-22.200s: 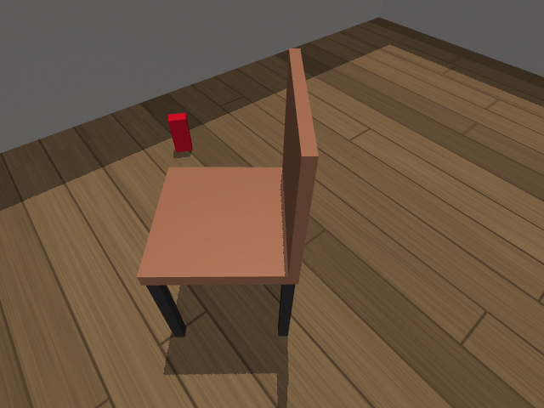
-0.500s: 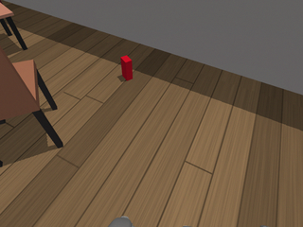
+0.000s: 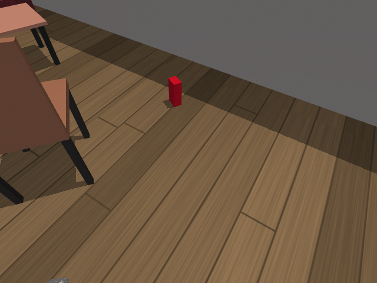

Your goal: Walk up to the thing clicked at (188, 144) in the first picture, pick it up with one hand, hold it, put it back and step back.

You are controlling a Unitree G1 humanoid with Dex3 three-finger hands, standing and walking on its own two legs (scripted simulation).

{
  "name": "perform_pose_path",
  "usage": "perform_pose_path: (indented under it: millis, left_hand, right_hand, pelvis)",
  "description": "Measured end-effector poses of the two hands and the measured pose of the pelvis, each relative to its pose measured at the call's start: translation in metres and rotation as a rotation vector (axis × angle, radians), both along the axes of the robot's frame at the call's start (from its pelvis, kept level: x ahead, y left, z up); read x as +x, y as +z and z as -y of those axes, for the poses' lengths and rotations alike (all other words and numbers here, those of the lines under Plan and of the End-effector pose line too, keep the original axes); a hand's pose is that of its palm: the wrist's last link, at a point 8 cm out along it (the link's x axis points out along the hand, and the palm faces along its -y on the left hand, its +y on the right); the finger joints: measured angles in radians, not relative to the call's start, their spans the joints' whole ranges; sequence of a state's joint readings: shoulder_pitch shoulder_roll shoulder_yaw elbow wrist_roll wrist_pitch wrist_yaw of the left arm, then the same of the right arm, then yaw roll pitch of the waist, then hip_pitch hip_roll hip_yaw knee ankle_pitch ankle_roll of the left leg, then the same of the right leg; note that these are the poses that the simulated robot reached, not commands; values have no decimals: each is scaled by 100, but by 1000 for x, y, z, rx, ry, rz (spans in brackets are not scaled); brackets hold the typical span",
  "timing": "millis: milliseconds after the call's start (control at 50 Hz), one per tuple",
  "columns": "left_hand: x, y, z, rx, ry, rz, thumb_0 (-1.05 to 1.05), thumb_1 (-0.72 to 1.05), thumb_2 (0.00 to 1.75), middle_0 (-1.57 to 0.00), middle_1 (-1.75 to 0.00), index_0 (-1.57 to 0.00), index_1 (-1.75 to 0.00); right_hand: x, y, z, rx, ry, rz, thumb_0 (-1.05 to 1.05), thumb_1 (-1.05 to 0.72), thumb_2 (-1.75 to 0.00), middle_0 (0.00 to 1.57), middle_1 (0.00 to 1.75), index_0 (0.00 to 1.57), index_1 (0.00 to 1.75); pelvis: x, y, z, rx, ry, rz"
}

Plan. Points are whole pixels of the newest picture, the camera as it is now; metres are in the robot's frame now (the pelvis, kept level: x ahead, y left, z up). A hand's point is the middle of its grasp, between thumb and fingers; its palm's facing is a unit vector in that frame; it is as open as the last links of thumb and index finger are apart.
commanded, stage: walk up
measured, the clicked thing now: (175, 91) +1.51 +0.15 -0.65
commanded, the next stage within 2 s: stand in 0.30 s
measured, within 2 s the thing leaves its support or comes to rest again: neither
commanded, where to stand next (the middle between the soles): +0.08 -0.03 m, yaw -3 degrees
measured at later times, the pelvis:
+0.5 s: pelvis +0.00 -0.01 +0.02, yaw +0 degrees
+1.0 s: pelvis +0.01 -0.02 +0.02, yaw -1 degrees
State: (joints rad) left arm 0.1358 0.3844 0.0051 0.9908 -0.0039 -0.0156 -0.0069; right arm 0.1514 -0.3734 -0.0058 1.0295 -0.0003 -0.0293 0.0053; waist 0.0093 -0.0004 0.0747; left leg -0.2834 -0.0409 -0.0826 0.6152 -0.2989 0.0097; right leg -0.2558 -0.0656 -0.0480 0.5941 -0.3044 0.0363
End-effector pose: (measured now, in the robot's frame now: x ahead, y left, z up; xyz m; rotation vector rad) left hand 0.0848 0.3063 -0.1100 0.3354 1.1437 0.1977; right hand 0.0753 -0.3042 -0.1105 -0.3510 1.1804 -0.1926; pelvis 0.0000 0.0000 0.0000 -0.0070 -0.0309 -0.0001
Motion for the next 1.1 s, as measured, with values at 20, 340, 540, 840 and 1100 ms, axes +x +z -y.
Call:
perform_pose_path:
  millis: [20,340,540,840,1100]
  left_hand:
    - [2,0,1,-4,1,4,0,90,90,-21,-30,-20,-30]
    - [-8,5,13,-23,48,-37,0,90,90,-21,-30,-20,-30]
    - [-16,7,17,-15,54,-100,0,90,90,-21,-30,-20,-30]
    - [1,9,27,-18,21,-83,0,90,90,-21,-30,-20,-30]
    - [15,11,29,-18,15,-77,0,90,90,-21,-30,-20,-30]
  right_hand:
    - [3,2,0,0,3,4,1,-90,-90,20,30,21,30]
    - [35,16,3,12,27,31,1,-90,-90,20,30,21,30]
    - [24,13,4,31,-8,-5,1,-90,-90,20,30,21,30]
    - [-1,10,10,36,-52,-62,1,-90,-90,20,30,21,30]
    - [2,10,14,31,-61,-65,1,-90,-90,20,30,21,30]
  pelvis:
    - [0,1,1,-1,1,2]
    - [4,14,11,-1,14,8]
    - [3,19,15,2,-7,8]
    - [6,20,19,4,-19,-3]
    - [15,21,20,7,-26,-9]
